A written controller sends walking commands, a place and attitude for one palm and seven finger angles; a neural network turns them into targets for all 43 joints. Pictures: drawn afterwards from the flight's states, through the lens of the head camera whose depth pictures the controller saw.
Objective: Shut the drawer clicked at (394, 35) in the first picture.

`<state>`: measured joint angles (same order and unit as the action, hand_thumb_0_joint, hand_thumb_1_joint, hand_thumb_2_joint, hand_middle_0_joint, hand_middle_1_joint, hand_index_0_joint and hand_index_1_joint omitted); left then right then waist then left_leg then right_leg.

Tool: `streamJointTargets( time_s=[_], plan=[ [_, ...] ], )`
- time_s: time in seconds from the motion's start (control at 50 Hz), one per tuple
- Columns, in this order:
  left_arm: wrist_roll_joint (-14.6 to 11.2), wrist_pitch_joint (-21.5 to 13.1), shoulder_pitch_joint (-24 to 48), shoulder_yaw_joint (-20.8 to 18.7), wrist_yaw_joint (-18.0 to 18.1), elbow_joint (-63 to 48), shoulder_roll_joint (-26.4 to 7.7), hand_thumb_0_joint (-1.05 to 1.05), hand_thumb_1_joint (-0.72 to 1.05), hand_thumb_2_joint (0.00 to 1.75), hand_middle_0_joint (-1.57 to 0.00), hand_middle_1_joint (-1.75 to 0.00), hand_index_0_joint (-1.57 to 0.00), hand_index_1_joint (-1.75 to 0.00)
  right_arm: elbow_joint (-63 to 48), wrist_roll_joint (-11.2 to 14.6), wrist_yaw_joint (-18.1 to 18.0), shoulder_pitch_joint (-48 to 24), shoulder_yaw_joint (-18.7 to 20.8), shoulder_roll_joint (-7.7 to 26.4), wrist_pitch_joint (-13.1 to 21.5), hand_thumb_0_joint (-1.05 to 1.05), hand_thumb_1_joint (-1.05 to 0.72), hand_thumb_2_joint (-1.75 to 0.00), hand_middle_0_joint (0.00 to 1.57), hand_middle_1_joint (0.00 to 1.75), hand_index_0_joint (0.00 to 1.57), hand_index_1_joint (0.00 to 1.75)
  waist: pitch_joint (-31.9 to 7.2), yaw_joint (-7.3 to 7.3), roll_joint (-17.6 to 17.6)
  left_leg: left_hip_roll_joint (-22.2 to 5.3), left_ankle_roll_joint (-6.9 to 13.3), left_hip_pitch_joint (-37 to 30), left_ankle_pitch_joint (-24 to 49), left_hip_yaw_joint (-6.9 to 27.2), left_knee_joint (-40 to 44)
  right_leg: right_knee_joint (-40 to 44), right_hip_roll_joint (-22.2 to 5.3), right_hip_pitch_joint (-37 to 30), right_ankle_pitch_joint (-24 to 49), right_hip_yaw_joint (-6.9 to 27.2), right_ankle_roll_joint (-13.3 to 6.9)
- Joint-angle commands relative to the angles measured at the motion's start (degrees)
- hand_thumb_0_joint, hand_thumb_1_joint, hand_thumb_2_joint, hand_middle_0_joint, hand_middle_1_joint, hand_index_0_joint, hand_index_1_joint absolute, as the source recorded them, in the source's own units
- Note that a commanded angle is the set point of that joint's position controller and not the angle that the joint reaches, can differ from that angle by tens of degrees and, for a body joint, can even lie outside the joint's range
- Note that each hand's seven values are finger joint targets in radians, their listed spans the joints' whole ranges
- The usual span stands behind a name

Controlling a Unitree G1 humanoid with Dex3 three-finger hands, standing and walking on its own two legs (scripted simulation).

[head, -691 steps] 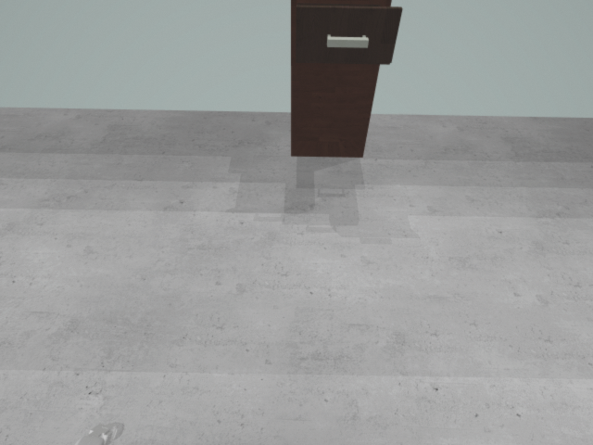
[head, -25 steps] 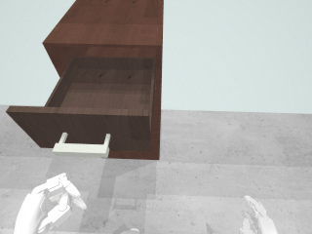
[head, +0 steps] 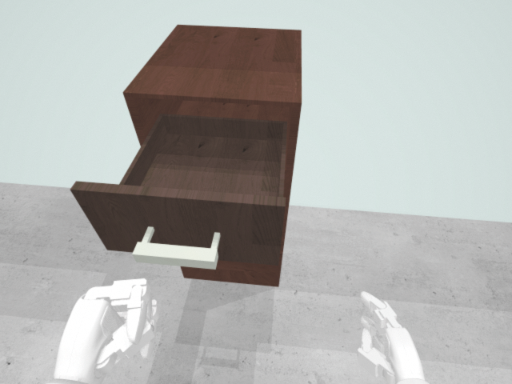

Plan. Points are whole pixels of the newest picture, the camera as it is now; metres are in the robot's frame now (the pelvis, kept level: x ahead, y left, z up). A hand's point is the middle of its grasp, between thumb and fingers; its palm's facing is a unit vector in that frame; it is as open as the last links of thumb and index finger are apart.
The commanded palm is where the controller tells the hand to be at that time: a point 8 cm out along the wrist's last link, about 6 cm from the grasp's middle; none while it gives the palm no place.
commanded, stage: raise the hand and make a fist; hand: left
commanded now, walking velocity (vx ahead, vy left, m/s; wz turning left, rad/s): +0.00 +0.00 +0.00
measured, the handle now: (179, 245) +0.34 +0.17 +0.02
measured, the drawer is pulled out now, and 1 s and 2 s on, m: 0.29 0.29 0.29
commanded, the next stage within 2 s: bring the fist close to the handle in 0.42 s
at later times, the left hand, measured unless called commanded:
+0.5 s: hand (158, 333) +0.16 +0.14 +0.11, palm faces +0.03 -1.00 -0.09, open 3.2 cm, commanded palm +0.12 +0.19 +0.12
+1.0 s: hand (169, 313) +0.20 +0.14 +0.07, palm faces +0.03 -1.00 -0.06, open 3.2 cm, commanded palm +0.17 +0.20 +0.07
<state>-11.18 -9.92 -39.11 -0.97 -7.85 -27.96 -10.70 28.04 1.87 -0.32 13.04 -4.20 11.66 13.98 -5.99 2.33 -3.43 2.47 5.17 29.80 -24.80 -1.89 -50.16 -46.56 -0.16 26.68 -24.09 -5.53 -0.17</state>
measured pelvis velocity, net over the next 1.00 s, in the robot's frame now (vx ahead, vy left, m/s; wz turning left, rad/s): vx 0.01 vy -0.05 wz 0.01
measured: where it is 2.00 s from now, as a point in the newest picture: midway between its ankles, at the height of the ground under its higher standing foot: outside the picture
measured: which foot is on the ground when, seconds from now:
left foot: down 0.00-1.00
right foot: down 0.00-1.00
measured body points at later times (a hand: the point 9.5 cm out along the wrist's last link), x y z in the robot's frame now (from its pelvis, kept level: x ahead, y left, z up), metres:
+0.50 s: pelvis +0.00 -0.03 +0.01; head -0.01 -0.05 +0.46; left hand +0.15 +0.19 +0.12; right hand +0.19 -0.26 -0.05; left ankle +0.01 +0.05 -0.70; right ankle +0.00 -0.12 -0.70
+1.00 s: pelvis +0.01 -0.05 +0.00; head +0.03 -0.06 +0.45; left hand +0.19 +0.20 +0.08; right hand +0.18 -0.29 -0.07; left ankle +0.01 +0.05 -0.70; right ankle +0.00 -0.12 -0.70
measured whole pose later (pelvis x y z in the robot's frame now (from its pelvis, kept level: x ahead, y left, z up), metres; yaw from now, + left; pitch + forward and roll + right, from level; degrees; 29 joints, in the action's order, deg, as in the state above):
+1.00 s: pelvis +0.01 -0.05 +0.00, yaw +0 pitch +7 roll -1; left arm -16.8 -17.9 -28.8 -10.8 -15.6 -6.2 -12.6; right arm 34.7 1.9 -2.6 13.4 -1.2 14.9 16.0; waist -5.0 0.0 -2.6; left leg 0.5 1.5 32.0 -23.8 -0.1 -48.6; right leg -46.1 2.0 29.4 -24.3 -7.1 -3.9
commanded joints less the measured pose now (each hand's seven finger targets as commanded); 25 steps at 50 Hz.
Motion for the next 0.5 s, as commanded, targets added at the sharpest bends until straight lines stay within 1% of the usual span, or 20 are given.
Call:
streamJointTargets(
  time_s=[0.0,0.02,0.04,0.06,0.08,0.1,0.12,0.14,0.16,0.18,0.2,0.24,0.28,0.32,0.36,0.38,0.42,0.44,0.46,0.48],
  plan=[
    [0.1,-1.9,0.0,-0.3,0.4,-15.1,-2.5,0.0,0.9,0.9,-1.4,-1.6,-1.4,-1.6,-9.6,0.8,-0.6,-4.9,4.2,7.8,3.3,0.0,-0.9,-0.9,0.2,0.3,0.2,0.3,-2.2,-0.96,-0.5,-6.3,-6.9,-8.2,11.6,12.0,14.7,4.8,0.9,3.1,5.3,-0.3,-1.3],
    [0.2,-1.4,-1.4,-0.1,0.3,-14.9,-2.0,0.0,0.9,0.9,-1.4,-1.6,-1.4,-1.6,-9.5,0.8,-0.6,-4.9,4.3,7.6,3.4,0.0,-0.9,-0.9,0.2,0.3,0.2,0.3,-2.9,-0.66,-0.4,-6.3,-6.9,-8.7,12.8,11.7,14.5,4.7,0.8,2.8,5.6,-0.4,-1.3],
    [0.3,-0.9,-2.0,0.0,0.3,-14.2,-1.9,0.0,0.9,0.9,-1.4,-1.6,-1.4,-1.6,-9.5,0.8,-0.6,-4.9,4.3,7.6,3.3,0.0,-0.9,-0.9,0.2,0.3,0.2,0.3,-2.6,-0.71,1.3,-6.0,-6.8,-8.0,12.4,11.3,14.4,5.0,0.9,2.6,5.8,-0.6,-1.2],
    [0.3,-0.4,-2.7,-1.5,0.5,-12.5,-2.7,0.0,0.9,0.9,-1.4,-1.6,-1.4,-1.6,-9.0,0.8,-0.7,-5.4,4.4,7.7,3.1,0.0,-0.9,-0.9,0.2,0.3,0.2,0.3,-1.5,-0.39,1.7,-5.9,-6.8,-7.0,11.6,11.1,14.7,5.4,1.1,2.1,5.7,-0.5,-1.4],
    [0.1,-0.4,-2.2,-1.3,0.6,-12.9,-2.4,0.0,0.9,0.9,-1.4,-1.6,-1.4,-1.6,-9.2,0.8,-0.8,-5.4,4.3,7.7,2.9,0.0,-0.9,-0.9,0.2,0.3,0.2,0.3,-1.5,-0.68,2.0,-5.4,-6.5,-6.7,11.0,10.3,14.6,5.8,1.1,1.9,5.8,-0.7,-1.4],
    [0.0,-0.4,-2.1,-2.6,0.9,-12.1,-3.3,0.0,0.9,0.9,-1.4,-1.6,-1.4,-1.6,-9.1,0.9,-1.0,-5.3,4.4,7.6,2.8,0.0,-0.9,-0.9,0.2,0.3,0.2,0.3,-0.6,-0.7,3.9,-5.3,-6.4,-5.9,10.0,9.9,14.6,6.1,1.2,1.8,5.5,-0.7,-1.4],
    [-0.3,-0.5,-2.4,-3.6,1.0,-12.0,-3.8,0.0,0.9,0.9,-1.4,-1.6,-1.4,-1.6,-9.2,0.8,-1.2,-5.7,4.4,7.7,2.6,0.0,-0.9,-0.9,0.2,0.3,0.2,0.3,-0.6,-0.36,3.8,-4.9,-6.0,-5.0,8.6,9.1,14.5,6.5,1.2,1.3,4.7,-0.5,-1.5],
    [-0.4,-1.1,-1.3,-4.1,1.2,-12.6,-4.4,0.0,0.9,0.9,-1.4,-1.6,-1.4,-1.6,-9.3,0.8,-1.4,-5.5,4.4,7.7,2.6,0.0,-0.9,-0.9,0.2,0.3,0.2,0.3,-0.5,-0.52,3.2,-4.7,-5.8,-4.8,7.8,8.8,14.4,6.6,1.2,1.3,4.1,-0.4,-1.5],
    [-0.4,-1.6,-0.9,-5.2,1.7,-13.1,-5.1,0.0,0.9,0.9,-1.4,-1.6,-1.4,-1.6,-9.2,0.7,-1.5,-5.9,4.4,7.6,2.6,0.0,-0.9,-0.9,0.2,0.3,0.2,0.3,-0.9,0.02,2.3,-4.5,-5.7,-4.7,7.4,8.6,14.4,6.8,1.2,0.7,3.9,-0.2,-1.7],
    [-0.5,-2.2,-0.1,-4.7,1.9,-13.4,-4.7,0.0,0.9,0.9,-1.4,-1.6,-1.4,-1.6,-9.1,0.7,-1.6,-5.4,4.3,7.5,2.7,0.0,-0.9,-0.9,0.2,0.3,0.2,0.3,-0.8,-0.47,1.1,-4.4,-5.5,-5.4,8.1,8.1,14.0,7.1,1.2,0.9,4.3,0.1,-1.8],
    [-0.9,-3.1,-0.2,-5.0,2.0,-14.4,-4.8,0.0,0.9,0.9,-1.4,-1.6,-1.4,-1.6,-9.2,0.7,-1.6,-5.0,4.3,7.3,3.2,0.0,-0.9,-0.9,0.2,0.3,0.2,0.3,-2.3,-0.29,0.3,-4.2,-5.5,-6.0,9.1,8.0,13.6,7.0,1.1,0.6,4.8,0.1,-1.8],
    [-1.7,-4.3,-0.6,-5.9,1.8,-13.8,-5.2,0.0,0.9,0.9,-1.4,-1.6,-1.4,-1.6,-8.5,0.7,-1.5,-4.5,4.4,7.4,3.8,0.0,-0.9,-0.9,0.2,0.3,0.2,0.3,-3.0,-0.44,-0.4,-4.1,-5.3,-6.2,10.8,7.4,12.7,7.2,1.1,0.4,5.9,0.3,-1.8],
    [-2.3,-5.5,-0.6,-6.7,1.2,-13.5,-5.8,0.0,0.9,0.9,-1.4,-1.6,-1.4,-1.6,-7.9,0.7,-1.5,-4.5,4.6,7.6,4.4,0.0,-0.9,-0.9,0.2,0.3,0.2,0.3,-4.0,-0.68,0.1,-3.8,-4.9,-6.3,12.1,6.7,11.9,7.7,1.0,-0.4,7.4,0.8,-1.8],
    [-3.0,-6.0,-1.6,-6.2,-0.1,-11.2,-5.0,0.0,0.9,0.9,-1.4,-1.6,-1.4,-1.6,-7.4,0.8,-1.4,-4.7,4.7,7.7,5.1,0.0,-0.9,-0.9,0.2,0.3,0.2,0.3,-3.2,-0.86,1.1,-3.5,-4.5,-5.4,12.0,6.2,11.4,8.1,0.9,-0.6,8.0,0.9,-1.7],
    [-3.4,-5.6,-2.3,-8.2,-1.1,-7.8,-6.2,0.0,0.9,0.9,-1.4,-1.6,-1.4,-1.6,-6.4,0.9,-1.7,-5.3,4.9,7.9,5.3,0.0,-0.9,-0.9,0.2,0.3,0.2,0.3,-1.9,-0.88,2.3,-3.2,-4.0,-4.1,11.1,5.7,11.0,9.3,0.9,-1.1,8.1,1.7,-1.7],
    [-3.6,-5.3,-1.7,-8.1,-1.7,-6.9,-6.3,0.0,0.9,0.9,-1.4,-1.6,-1.4,-1.6,-6.5,1.1,-1.9,-5.1,4.9,8.1,5.2,0.0,-0.9,-0.9,0.2,0.3,0.2,0.3,-0.6,-1.2,2.5,-3.0,-3.8,-3.5,10.1,5.5,11.1,9.8,0.9,-0.8,7.5,2.1,-1.6],
    [-4.4,-4.8,0.1,-9.7,-2.4,-5.7,-7.5,0.0,0.9,0.9,-1.4,-1.6,-1.4,-1.6,-6.4,1.3,-2.4,-5.5,5.0,8.1,5.3,0.0,-0.9,-0.9,0.2,0.3,0.2,0.3,0.1,-1.21,3.7,-2.7,-3.5,-2.6,8.6,5.0,11.0,11.2,0.6,-1.1,5.6,3.3,-1.5],
    [-4.6,-4.7,0.1,-10.0,-2.7,-5.7,-7.7,0.0,0.9,0.9,-1.4,-1.6,-1.4,-1.6,-6.7,1.4,-2.6,-5.7,4.9,8.0,5.4,0.0,-0.9,-0.9,0.2,0.3,0.2,0.3,0.2,-0.9,3.7,-2.7,-3.4,-2.5,8.0,4.7,11.1,11.7,0.5,-1.4,4.7,3.7,-1.4],
    [-4.7,-4.8,1.2,-10.8,-2.6,-6.1,-8.4,0.0,0.9,0.9,-1.4,-1.6,-1.4,-1.6,-6.2,1.3,-2.8,-5.9,4.8,8.1,5.5,0.0,-0.9,-0.9,0.2,0.3,0.2,0.3,-0.1,-0.83,2.4,-2.5,-3.4,-3.0,8.3,4.8,11.1,12.1,0.3,-1.8,4.6,4.0,-1.5],
    [-4.8,-4.9,1.2,-11.4,-2.7,-6.8,-8.7,0.0,0.9,0.9,-1.4,-1.6,-1.4,-1.6,-6.4,1.3,-2.8,-5.7,4.8,7.8,5.7,0.0,-0.9,-0.9,0.2,0.3,0.2,0.3,-1.1,-0.48,2.0,-2.5,-3.3,-3.6,9.0,4.7,11.3,12.0,0.3,-2.5,5.3,4.0,-1.5]
  ],
)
